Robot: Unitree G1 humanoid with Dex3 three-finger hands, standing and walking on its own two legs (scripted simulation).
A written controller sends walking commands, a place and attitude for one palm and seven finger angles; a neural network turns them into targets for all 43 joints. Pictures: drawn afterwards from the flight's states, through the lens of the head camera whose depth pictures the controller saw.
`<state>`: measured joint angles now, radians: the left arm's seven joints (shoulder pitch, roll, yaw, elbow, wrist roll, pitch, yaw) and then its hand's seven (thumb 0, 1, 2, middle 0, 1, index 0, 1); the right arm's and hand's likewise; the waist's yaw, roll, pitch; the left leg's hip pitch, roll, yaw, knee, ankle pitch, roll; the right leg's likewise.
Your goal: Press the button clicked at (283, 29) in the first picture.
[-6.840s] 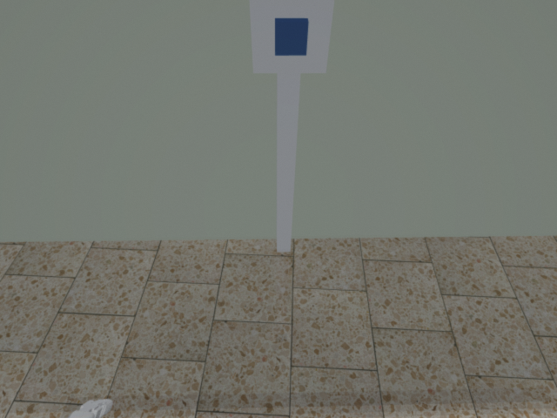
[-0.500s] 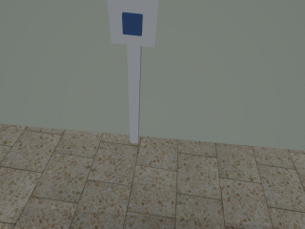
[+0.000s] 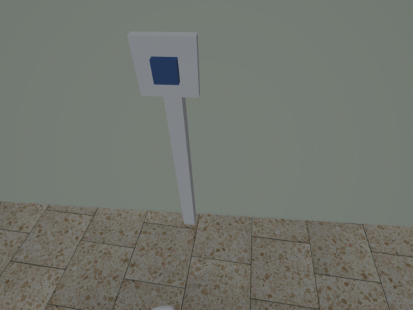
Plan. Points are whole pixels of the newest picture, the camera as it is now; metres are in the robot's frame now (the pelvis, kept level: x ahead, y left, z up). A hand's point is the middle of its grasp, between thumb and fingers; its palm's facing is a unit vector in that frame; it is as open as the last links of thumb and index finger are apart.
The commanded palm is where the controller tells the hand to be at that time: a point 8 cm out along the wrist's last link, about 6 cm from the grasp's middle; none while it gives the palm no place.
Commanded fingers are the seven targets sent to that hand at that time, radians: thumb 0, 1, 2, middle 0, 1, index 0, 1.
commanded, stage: take the last steps up to it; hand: left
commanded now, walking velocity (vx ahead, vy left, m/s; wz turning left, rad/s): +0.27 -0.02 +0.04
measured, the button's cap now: (165, 70) +0.68 +0.15 +0.15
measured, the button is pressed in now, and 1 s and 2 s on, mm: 0 0 0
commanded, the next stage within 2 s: come to a stop and stand still in 0.28 s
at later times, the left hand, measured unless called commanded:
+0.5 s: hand (112, 307) +0.18 +0.24 -0.18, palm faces +0.07 -0.98 -0.18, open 7.4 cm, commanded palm none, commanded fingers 0.00 0.90 0.90 -0.20 -0.30 -0.20 -0.30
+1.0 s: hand (119, 281) +0.23 +0.23 -0.17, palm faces +0.07 -0.97 -0.23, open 7.4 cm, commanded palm none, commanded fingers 0.00 0.90 0.90 -0.20 -0.30 -0.20 -0.30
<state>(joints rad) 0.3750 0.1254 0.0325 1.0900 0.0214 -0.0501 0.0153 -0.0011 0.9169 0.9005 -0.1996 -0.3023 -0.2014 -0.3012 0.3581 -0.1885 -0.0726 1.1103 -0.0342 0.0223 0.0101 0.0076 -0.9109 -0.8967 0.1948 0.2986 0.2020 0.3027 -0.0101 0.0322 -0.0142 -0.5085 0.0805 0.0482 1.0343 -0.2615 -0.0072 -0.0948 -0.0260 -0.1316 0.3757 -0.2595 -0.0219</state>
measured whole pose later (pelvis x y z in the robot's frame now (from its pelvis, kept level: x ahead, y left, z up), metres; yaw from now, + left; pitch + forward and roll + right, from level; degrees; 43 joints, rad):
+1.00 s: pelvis +0.15 +0.04 -0.01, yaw +1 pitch +0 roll +1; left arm 0.16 0.16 0.05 0.97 0.03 0.02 0.02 0.00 0.90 0.90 -0.20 -0.30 -0.21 -0.30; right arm 0.19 -0.20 -0.06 1.02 -0.02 0.05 -0.01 0.00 -0.91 -0.90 0.19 0.30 0.20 0.30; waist 0.03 0.00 0.07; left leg -0.28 0.02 0.02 0.74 -0.45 -0.04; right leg -0.35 -0.08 -0.10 0.50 -0.14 -0.01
